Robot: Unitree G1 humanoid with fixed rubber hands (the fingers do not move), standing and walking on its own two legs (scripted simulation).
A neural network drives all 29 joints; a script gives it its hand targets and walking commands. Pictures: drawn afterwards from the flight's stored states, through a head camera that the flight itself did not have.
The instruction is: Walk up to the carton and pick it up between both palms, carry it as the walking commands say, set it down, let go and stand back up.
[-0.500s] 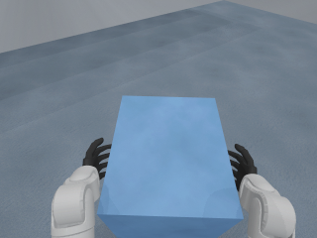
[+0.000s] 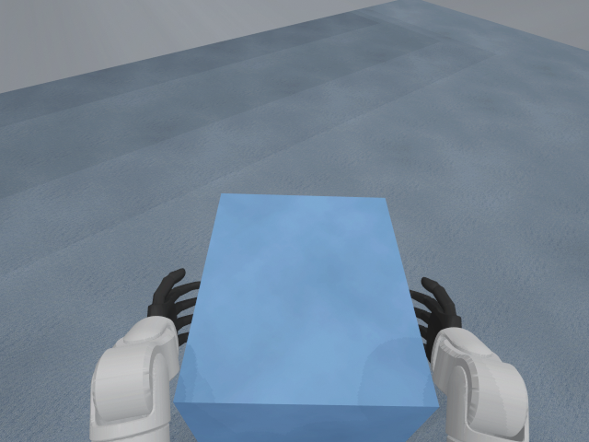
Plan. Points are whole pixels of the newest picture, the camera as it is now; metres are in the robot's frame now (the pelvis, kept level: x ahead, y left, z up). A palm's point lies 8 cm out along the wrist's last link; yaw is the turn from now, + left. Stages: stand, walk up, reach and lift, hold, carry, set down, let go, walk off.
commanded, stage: carry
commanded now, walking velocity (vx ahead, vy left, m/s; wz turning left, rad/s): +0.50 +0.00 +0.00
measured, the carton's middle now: (300, 321) +0.31 +0.00 +0.00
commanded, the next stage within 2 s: none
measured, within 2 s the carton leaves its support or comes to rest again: neither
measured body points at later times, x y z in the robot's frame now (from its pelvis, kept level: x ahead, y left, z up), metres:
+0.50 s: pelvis +0.33 -0.04 +0.01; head +0.35 -0.05 +0.46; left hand +0.57 +0.16 +0.07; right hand +0.61 -0.18 +0.06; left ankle +0.27 +0.10 -0.65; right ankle +0.34 -0.11 -0.74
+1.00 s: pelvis +0.66 +0.04 +0.01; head +0.67 +0.05 +0.46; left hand +0.93 +0.20 +0.07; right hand +0.91 -0.14 +0.07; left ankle +0.66 +0.10 -0.74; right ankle +0.64 -0.11 -0.66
